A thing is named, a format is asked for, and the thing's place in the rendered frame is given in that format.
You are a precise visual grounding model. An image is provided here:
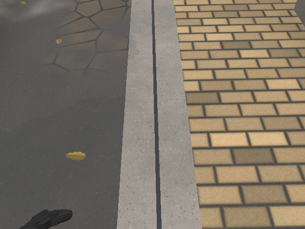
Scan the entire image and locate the robot left hand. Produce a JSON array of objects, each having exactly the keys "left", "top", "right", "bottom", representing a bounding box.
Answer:
[{"left": 19, "top": 209, "right": 72, "bottom": 229}]

